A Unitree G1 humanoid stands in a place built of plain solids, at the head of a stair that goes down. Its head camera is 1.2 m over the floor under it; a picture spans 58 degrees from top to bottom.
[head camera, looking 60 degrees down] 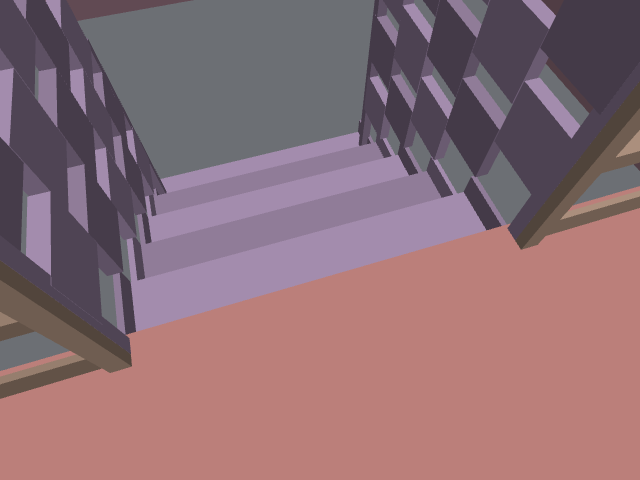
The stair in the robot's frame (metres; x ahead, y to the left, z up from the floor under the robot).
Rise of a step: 0.17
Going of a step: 0.26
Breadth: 1.32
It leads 18 degrees to the left of straight ahead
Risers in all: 6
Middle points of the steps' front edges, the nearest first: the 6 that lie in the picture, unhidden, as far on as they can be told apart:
0.57 -0.03 0.00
0.82 0.05 -0.17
1.06 0.13 -0.35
1.31 0.21 -0.52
1.56 0.28 -0.69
1.81 0.36 -0.87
